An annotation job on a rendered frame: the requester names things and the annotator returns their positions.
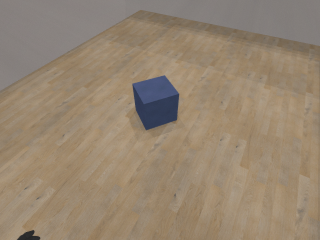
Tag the robot left hand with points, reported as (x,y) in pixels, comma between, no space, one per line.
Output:
(28,236)

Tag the carton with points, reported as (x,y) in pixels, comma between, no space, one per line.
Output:
(156,101)

